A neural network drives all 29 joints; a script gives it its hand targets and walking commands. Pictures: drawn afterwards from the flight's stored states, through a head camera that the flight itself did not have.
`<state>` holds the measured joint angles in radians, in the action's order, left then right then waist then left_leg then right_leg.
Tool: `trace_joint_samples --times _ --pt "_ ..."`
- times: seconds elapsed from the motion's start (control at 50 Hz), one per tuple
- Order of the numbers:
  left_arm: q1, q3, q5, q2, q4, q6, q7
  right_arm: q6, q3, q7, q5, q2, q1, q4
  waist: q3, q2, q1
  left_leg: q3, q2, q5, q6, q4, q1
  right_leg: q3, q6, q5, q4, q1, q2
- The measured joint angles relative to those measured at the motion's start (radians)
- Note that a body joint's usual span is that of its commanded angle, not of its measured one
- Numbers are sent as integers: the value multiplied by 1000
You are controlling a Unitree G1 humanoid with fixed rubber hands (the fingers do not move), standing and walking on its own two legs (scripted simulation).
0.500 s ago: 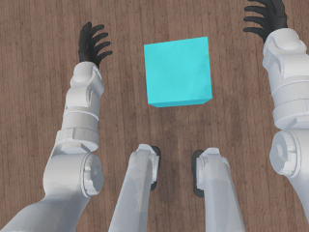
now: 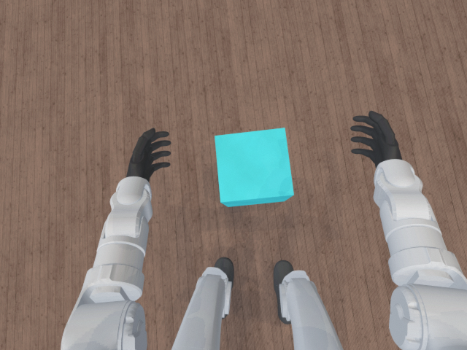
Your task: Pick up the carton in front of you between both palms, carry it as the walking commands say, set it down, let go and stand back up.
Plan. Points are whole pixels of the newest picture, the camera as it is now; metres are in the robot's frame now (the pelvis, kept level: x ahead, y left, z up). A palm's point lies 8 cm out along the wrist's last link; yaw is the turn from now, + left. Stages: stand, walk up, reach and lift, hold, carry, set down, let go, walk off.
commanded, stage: let go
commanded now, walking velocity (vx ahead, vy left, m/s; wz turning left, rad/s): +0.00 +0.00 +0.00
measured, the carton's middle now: (253, 172) +0.48 +0.01 -0.56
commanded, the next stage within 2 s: stand in 1.04 s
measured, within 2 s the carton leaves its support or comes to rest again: neither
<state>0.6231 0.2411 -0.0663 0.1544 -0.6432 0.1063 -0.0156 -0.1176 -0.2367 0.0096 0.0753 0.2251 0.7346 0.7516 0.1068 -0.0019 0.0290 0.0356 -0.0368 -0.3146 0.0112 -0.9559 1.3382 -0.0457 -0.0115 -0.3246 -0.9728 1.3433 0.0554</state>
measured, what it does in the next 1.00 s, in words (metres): rises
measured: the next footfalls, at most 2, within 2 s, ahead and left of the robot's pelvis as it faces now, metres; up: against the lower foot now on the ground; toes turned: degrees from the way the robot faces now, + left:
none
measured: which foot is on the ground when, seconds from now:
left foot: down 0.00-1.00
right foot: down 0.00-1.00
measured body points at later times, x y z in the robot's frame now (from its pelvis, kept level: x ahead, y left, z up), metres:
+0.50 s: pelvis +0.06 +0.00 +0.09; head +0.14 -0.01 +0.53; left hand +0.25 +0.24 +0.01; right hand +0.28 -0.23 +0.00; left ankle +0.04 +0.12 -0.65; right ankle +0.04 -0.11 -0.65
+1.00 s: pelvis +0.05 -0.01 +0.09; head +0.05 -0.01 +0.54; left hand +0.23 +0.23 +0.02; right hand +0.22 -0.24 +0.01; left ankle +0.04 +0.12 -0.65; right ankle +0.04 -0.10 -0.65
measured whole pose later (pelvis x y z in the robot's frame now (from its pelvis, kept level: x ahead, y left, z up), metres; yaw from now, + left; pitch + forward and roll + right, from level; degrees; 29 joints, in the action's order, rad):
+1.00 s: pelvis +0.05 -0.01 +0.09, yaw +1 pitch -7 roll +0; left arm -0.20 0.03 -0.03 0.20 -0.39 0.21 -0.06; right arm -0.14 -0.04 -0.05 0.01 0.21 -0.22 0.43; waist -0.12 0.00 -0.01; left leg 0.06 -0.02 -0.29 0.01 -0.48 0.08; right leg -0.03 -0.03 -0.30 -0.49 0.07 0.04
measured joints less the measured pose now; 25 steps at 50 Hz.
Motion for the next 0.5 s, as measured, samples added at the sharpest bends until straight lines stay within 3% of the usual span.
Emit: trace_joint_samples --times 0.14,0.32,0.5 --pt "-236 -59 32 20 77 -22 -45 31 25 -17 -2 -31 -269 -98 -34 21 5 2 -6 10 -12 126 -249 -4 6 8 130 -253 -11" --pt "-533 -130 61 19 124 -93 -45 108 86 -26 -29 -30 -558 -153 -21 31 20 15 -1 22 -16 280 -550 1 2 24 298 -563 -14" --pt "-794 -185 66 40 195 -115 -44 128 136 -47 -54 -31 -831 -237 -85 23 5 25 6 56 -12 463 -914 4 -8 57 480 -928 -16"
